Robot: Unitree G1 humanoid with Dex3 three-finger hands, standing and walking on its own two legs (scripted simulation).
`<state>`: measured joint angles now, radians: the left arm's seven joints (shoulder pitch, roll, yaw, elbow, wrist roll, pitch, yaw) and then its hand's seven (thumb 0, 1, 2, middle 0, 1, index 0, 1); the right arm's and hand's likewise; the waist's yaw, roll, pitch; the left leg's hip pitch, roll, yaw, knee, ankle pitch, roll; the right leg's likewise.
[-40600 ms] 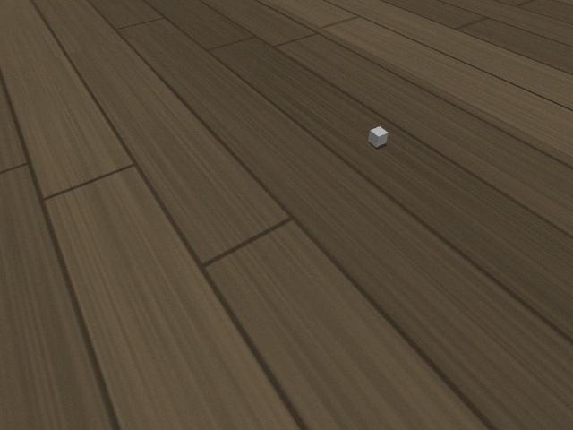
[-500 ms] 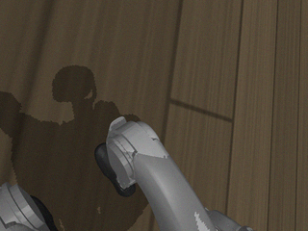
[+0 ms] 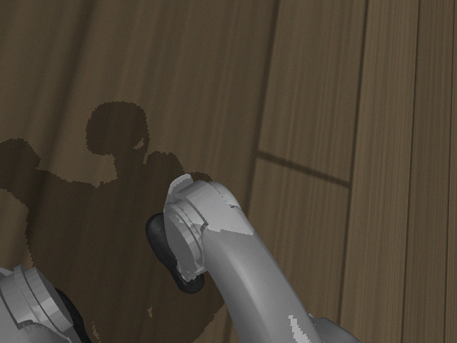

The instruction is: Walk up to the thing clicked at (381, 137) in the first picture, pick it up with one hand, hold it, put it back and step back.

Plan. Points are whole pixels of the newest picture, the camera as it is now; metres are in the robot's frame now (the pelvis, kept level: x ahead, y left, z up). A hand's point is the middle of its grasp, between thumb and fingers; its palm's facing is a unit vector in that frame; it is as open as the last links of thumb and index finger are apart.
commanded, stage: settle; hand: left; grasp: from above
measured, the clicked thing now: out of the picture +0.50 +0.35 -0.30
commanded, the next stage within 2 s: lift in 0.50 s
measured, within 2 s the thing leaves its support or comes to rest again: neither
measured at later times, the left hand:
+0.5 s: hand out of the picture +0.48 +0.36 -0.18, palm faces -0.18 -0.40 -0.90, open 10.0 cm
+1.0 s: hand out of the picture +0.46 +0.36 -0.10, palm faces -0.16 -0.39 -0.91, open 9.9 cm
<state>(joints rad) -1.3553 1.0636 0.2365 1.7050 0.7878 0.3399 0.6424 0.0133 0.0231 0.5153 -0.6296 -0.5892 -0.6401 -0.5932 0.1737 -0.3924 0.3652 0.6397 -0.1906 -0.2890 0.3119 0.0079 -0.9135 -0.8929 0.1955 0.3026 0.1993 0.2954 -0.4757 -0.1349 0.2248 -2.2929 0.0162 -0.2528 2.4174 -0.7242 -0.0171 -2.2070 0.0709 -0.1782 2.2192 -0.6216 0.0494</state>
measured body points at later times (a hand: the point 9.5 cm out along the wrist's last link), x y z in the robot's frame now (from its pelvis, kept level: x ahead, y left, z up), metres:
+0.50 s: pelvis +0.00 -0.01 -0.01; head +0.27 +0.09 +0.34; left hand +0.49 +0.38 -0.13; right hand +0.01 -0.26 -0.07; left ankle +0.06 +0.13 -0.31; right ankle +0.12 -0.11 -0.31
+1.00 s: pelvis +0.01 -0.01 +0.02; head +0.24 +0.06 +0.39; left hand +0.46 +0.38 -0.05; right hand +0.04 -0.27 -0.09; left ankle +0.06 +0.13 -0.31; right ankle +0.12 -0.11 -0.31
